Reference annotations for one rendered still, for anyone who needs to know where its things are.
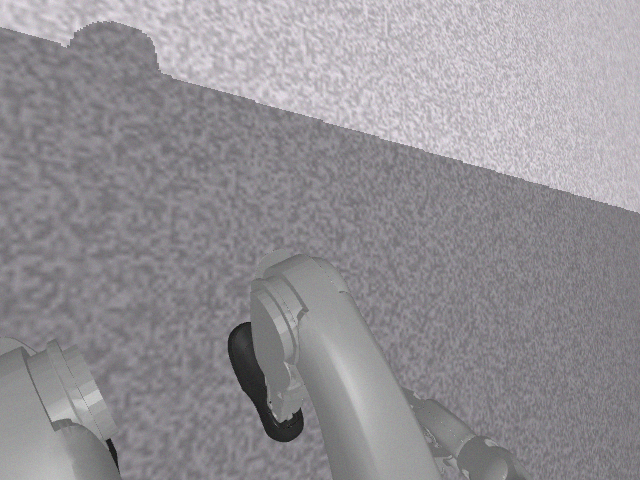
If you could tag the right robot hand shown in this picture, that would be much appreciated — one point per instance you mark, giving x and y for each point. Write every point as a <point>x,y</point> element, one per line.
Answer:
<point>441,425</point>

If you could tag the right robot foot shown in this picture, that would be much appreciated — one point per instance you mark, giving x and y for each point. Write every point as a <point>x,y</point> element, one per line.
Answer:
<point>252,381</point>

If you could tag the right robot arm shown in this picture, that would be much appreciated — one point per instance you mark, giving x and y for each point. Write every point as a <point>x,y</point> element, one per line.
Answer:
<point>481,458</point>

